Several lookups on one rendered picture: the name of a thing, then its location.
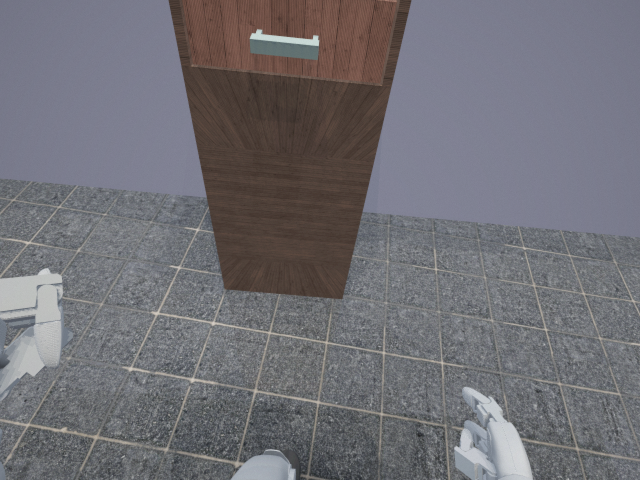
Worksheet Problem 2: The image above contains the left robot hand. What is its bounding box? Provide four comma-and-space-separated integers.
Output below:
0, 268, 73, 401

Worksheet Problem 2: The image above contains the cabinet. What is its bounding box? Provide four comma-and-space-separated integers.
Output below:
169, 0, 411, 299

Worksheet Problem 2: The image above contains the robot left thigh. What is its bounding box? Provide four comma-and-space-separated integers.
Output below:
231, 455, 296, 480

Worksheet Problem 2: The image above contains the drawer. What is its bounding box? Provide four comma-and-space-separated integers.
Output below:
182, 0, 397, 83

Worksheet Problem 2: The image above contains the robot left foot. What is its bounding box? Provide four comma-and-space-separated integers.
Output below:
281, 449, 301, 480

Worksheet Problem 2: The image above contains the handle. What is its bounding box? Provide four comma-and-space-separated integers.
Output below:
250, 29, 319, 60

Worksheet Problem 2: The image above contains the right robot hand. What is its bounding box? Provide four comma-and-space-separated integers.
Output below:
454, 387, 533, 480

